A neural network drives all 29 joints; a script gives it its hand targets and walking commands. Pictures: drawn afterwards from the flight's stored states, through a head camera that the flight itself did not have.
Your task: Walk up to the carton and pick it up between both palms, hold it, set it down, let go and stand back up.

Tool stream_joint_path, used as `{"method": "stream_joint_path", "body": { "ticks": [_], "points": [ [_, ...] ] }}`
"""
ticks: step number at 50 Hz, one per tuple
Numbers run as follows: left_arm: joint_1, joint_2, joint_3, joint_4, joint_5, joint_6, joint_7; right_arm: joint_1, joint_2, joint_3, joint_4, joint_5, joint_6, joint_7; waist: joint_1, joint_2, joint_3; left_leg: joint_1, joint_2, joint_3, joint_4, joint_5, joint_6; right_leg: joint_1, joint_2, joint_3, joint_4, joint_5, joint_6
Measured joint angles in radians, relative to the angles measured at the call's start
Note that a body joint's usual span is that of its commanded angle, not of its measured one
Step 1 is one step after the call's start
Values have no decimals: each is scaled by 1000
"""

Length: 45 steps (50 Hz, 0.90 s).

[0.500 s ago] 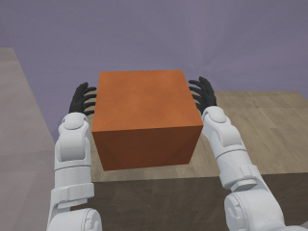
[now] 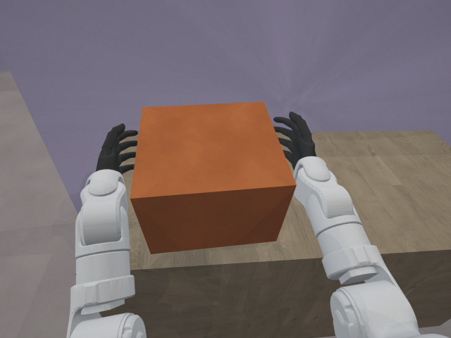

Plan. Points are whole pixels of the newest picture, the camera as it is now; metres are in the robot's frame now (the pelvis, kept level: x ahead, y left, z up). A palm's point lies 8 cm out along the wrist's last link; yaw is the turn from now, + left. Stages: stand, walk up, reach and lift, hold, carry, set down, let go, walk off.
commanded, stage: hold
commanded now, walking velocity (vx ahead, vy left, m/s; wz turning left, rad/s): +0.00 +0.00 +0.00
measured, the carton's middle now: (209, 174) +0.38 +0.01 +0.13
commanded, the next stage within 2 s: none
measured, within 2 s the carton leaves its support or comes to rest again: neither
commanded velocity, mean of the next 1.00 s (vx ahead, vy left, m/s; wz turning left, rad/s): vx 0.00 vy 0.00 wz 0.00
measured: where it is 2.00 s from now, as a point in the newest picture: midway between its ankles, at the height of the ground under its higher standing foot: outside the picture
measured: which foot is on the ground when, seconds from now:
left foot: down 0.00-1.00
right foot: down 0.00-1.00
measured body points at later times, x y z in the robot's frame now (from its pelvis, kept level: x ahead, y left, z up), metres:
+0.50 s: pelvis +0.00 +0.00 +0.00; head -0.05 +0.03 +0.45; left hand +0.36 +0.18 +0.18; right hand +0.37 -0.15 +0.19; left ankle +0.06 +0.12 -0.75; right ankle -0.03 -0.11 -0.75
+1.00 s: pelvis +0.00 +0.00 +0.00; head -0.05 +0.03 +0.45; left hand +0.36 +0.18 +0.18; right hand +0.37 -0.15 +0.19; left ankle +0.06 +0.12 -0.75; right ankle -0.03 -0.11 -0.75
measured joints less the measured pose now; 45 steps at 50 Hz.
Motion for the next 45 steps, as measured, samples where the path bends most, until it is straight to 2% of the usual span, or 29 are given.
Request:
{"method": "stream_joint_path", "body": {
  "ticks": [14, 19, 28, 34, 39, 45],
  "points": [
    [-10, -6, 21, 4, 13, 14, -18, -4, 9, -5, 1, -13, 14, -4, 0, -1, 5, 17, -1, -2, -9, 4, 0, 17, -1, -2, -7, 2, 0],
    [-1, -2, 6, -12, 6, 6, -13, 9, 3, 2, -22, -5, 4, -6, 2, -2, -5, 6, 2, -1, 0, 0, -1, 7, 2, -1, -4, 2, -1],
    [-36, -1, 23, 25, 20, 13, -18, -26, 10, -17, 32, -23, -2, 4, 6, 2, 12, 11, 1, 3, -13, 11, 2, 7, 1, 2, -8, 9, 0],
    [-12, 2, 6, -2, 9, 0, -13, -1, 3, -1, -7, -9, -9, -4, 0, 0, 10, 3, 2, -1, -4, 6, 1, 6, 2, -1, -9, 9, 1],
    [-28, -3, 19, 34, 13, -3, -14, -13, 12, -20, 21, -30, -6, 4, 2, -7, 6, 6, 0, 2, -9, 8, 3, 3, 0, 2, -4, 6, 1],
    [-18, -4, 8, 5, 20, 8, -11, -10, 1, -3, 14, -13, -12, 2, 4, -8, 10, 15, 2, 6, -4, 3, 2, 14, 2, 6, -9, 8, 1]
  ]
}}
